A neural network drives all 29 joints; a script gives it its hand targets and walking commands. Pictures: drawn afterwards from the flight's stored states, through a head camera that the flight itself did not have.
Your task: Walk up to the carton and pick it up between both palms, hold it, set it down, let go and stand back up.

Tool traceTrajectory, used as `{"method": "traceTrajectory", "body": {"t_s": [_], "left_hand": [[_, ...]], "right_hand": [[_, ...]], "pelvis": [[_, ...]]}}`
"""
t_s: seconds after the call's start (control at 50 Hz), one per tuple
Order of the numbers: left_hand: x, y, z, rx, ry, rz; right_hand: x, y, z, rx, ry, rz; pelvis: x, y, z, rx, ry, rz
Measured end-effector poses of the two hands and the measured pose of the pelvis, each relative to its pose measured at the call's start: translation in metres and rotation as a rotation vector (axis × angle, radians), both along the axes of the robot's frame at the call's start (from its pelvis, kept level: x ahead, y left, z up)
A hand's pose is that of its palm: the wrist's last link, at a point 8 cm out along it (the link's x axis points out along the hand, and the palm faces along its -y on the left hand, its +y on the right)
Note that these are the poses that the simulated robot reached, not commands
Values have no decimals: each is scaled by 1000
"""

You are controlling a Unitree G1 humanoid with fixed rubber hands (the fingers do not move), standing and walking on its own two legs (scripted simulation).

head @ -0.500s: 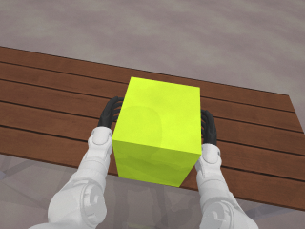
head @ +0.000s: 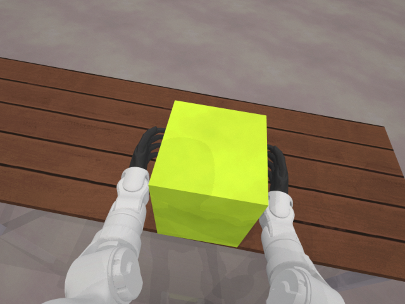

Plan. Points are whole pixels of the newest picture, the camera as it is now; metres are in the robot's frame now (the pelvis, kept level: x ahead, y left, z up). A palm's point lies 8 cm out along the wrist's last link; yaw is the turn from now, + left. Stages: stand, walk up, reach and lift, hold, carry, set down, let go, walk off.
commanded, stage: reach and lift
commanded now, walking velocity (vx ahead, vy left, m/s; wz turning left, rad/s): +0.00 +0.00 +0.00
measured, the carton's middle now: (208, 178) +0.39 -0.01 -0.02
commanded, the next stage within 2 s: none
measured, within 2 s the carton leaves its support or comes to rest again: leaves its support in 0.52 s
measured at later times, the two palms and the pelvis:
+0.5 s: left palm (141, 161) +0.39 +0.14 +0.03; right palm (277, 184) +0.36 -0.15 +0.03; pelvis +0.00 +0.00 +0.00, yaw +1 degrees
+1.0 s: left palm (141, 158) +0.39 +0.14 +0.04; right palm (279, 180) +0.36 -0.15 +0.04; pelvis +0.00 -0.01 +0.00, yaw +0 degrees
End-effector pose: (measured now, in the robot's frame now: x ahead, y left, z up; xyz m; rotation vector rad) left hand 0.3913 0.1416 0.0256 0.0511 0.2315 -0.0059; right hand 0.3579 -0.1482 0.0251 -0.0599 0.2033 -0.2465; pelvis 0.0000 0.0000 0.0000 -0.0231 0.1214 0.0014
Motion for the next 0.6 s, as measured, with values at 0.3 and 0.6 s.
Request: {"method": "traceTrajectory", "body": {"t_s": [0.3, 0.6], "left_hand": [[0, 0, 0, 4, 1, -1], [-3, 0, 11, 17, -67, 21]], "right_hand": [[0, 0, 0, -4, -3, 1], [1, -1, 6, -5, -87, 23]], "pelvis": [[-2, -2, 0, -1, 13, 8], [-5, -5, 0, -1, 47, 12]]}}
